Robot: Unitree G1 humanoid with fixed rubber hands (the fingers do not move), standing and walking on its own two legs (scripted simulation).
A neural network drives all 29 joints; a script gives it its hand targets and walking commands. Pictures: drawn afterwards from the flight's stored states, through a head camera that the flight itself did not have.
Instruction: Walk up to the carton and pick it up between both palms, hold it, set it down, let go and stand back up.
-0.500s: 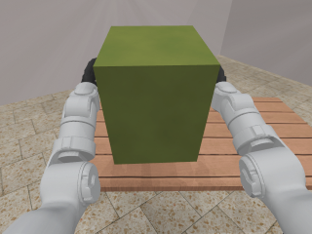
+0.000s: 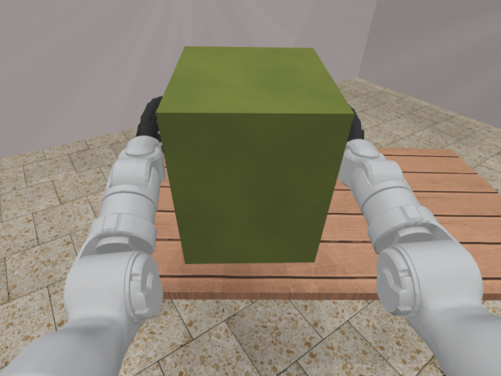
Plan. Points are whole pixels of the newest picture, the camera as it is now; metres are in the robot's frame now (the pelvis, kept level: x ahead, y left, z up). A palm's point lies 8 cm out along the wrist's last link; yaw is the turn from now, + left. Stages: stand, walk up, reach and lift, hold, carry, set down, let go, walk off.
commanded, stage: set down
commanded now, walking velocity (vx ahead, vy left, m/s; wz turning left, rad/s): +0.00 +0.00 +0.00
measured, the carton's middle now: (249, 154) +0.44 -0.02 +0.19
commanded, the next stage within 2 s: none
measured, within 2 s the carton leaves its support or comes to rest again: rests again in 2.00 s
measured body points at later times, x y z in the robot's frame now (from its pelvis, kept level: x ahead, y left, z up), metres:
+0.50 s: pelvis +0.01 +0.00 +0.00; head -0.03 +0.04 +0.45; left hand +0.46 +0.13 +0.19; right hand +0.41 -0.19 +0.19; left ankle +0.01 +0.13 -0.75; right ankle -0.01 -0.12 -0.75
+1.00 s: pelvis +0.02 +0.00 +0.00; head -0.01 +0.04 +0.45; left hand +0.47 +0.13 +0.16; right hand +0.41 -0.20 +0.16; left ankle +0.01 +0.13 -0.75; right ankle -0.01 -0.12 -0.75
